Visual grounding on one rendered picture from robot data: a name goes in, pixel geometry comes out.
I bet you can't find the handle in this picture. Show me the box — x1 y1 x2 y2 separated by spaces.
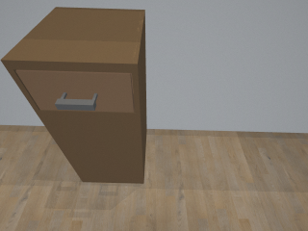
55 92 98 111

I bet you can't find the drawer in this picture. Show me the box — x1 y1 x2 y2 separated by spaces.
15 69 135 113

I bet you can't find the cabinet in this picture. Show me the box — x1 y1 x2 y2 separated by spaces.
0 7 147 184

